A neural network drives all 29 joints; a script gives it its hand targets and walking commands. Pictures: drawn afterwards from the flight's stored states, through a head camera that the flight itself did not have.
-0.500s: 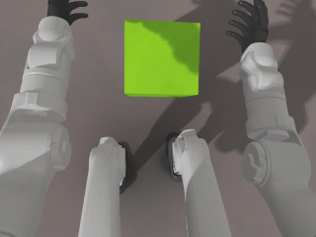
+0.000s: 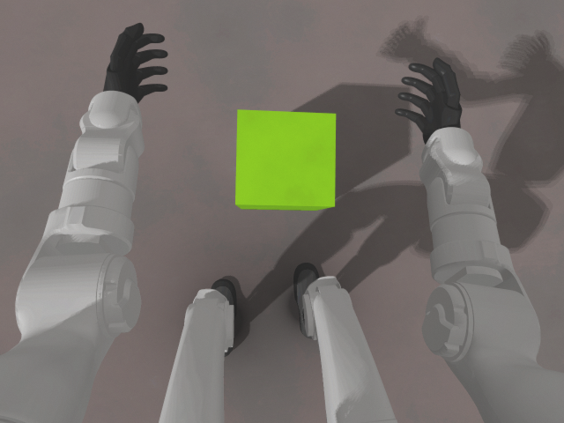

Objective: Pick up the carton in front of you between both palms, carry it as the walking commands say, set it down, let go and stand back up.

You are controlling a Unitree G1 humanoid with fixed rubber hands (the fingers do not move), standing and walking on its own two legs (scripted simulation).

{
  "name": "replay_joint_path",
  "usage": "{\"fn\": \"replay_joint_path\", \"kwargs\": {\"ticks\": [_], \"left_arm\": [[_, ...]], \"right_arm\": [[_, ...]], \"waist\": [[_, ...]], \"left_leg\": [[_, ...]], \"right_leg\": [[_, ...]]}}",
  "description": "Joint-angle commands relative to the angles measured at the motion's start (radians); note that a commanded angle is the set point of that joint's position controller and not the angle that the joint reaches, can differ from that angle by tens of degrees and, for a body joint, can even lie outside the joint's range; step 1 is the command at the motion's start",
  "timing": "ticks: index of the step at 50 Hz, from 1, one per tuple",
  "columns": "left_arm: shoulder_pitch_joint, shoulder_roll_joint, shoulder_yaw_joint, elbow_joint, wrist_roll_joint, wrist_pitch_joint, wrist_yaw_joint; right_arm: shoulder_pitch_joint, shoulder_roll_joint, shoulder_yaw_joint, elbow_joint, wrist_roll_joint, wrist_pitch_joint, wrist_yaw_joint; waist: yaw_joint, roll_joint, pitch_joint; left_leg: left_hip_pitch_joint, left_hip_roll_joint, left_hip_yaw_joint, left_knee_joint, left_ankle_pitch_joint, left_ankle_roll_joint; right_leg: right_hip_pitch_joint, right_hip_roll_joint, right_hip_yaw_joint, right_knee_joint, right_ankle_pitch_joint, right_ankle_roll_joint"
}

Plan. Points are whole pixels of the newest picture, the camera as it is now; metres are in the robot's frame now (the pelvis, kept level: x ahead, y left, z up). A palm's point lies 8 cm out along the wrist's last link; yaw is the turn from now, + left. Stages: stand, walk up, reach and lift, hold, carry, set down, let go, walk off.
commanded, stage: let go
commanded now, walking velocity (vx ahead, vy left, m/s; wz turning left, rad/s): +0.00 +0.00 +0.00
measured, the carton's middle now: (282, 167) +0.48 -0.06 -0.51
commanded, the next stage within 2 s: stand in 1.24 s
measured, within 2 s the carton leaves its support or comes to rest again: neither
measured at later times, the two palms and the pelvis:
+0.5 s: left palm (40, 222) +0.36 +0.20 +0.01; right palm (530, 239) +0.31 -0.25 +0.02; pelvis +0.07 -0.01 +0.11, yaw -1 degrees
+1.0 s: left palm out of the picture +0.25 +0.24 +0.07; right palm (555, 332) +0.25 -0.22 +0.07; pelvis +0.09 +0.01 +0.14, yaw -1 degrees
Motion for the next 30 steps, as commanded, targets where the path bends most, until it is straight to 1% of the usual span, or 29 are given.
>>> {"fn": "replay_joint_path", "kwargs": {"ticks": [1, 4, 6, 10, 12, 16, 22, 25, 30], "left_arm": [[-0.060, 0.049, 0.022, -0.143, 0.042, -0.016, 0.021], [0.092, 0.004, 0.012, -0.241, 0.054, -0.018, 0.048], [0.178, -0.015, -0.003, -0.309, 0.049, -0.027, 0.057], [0.319, -0.017, -0.034, -0.407, 0.027, -0.051, 0.049], [0.399, -0.014, -0.044, -0.417, 0.020, -0.067, 0.037], [0.583, -0.023, -0.063, -0.388, 0.006, -0.102, 0.016], [0.833, -0.013, -0.092, -0.379, -0.016, -0.153, -0.003], [0.935, -0.006, -0.107, -0.402, -0.025, -0.174, -0.009], [1.089, 0.006, -0.133, -0.449, -0.041, -0.194, -0.020]], "right_arm": [[-0.041, -0.112, -0.003, -0.124, -0.044, -0.023, 0.028], [0.097, -0.125, 0.025, -0.188, -0.074, -0.026, 0.058], [0.178, -0.132, 0.047, -0.231, -0.079, -0.030, 0.075], [0.317, -0.124, 0.103, -0.287, -0.053, -0.043, 0.096], [0.398, -0.111, 0.130, -0.291, -0.034, -0.056, 0.101], [0.562, -0.089, 0.169, -0.285, -0.002, -0.089, 0.101], [0.809, -0.079, 0.215, -0.308, 0.022, -0.134, 0.086], [0.918, -0.080, 0.237, -0.341, 0.031, -0.152, 0.079], [1.059, -0.089, 0.268, -0.406, 0.042, -0.167, 0.074]], "waist": [[-0.011, 0.043, -0.982], [-0.010, 0.023, -0.979], [-0.014, 0.006, -0.936], [-0.008, -0.012, -0.798], [0.002, -0.015, -0.732], [0.017, -0.026, -0.624], [0.024, -0.054, -0.503], [0.028, -0.050, -0.430], [0.043, -0.030, -0.276]], "left_leg": [[0.585, -0.043, 0.057, -0.168, 0.328, -0.026], [0.666, -0.043, 0.054, -0.227, 0.367, -0.029], [0.687, -0.042, 0.053, -0.268, 0.368, -0.028], [0.711, -0.035, 0.055, -0.347, 0.323, -0.022], [0.723, -0.033, 0.057, -0.380, 0.305, -0.019], [0.760, -0.028, 0.054, -0.436, 0.306, -0.013], [0.869, -0.022, 0.042, -0.529, 0.355, -0.003], [0.975, -0.018, 0.035, -0.581, 0.374, -0.001], [1.177, -0.009, 0.024, -0.681, 0.394, 0.001]], "right_leg": [[0.695, 0.052, -0.083, -0.105, 0.353, 0.020], [0.809, 0.052, -0.071, -0.157, 0.390, 0.008], [0.884, 0.048, -0.058, -0.193, 0.407, 0.003], [1.012, 0.033, -0.033, -0.270, 0.414, -0.002], [1.069, 0.025, -0.019, -0.301, 0.427, -0.002], [1.173, 0.014, 0.007, -0.352, 0.486, 0.000], [1.334, 0.006, 0.035, -0.435, 0.592, 0.009], [1.382, 0.008, 0.033, -0.490, 0.589, 0.013], [1.450, 0.019, 0.014, -0.602, 0.519, 0.015]]}}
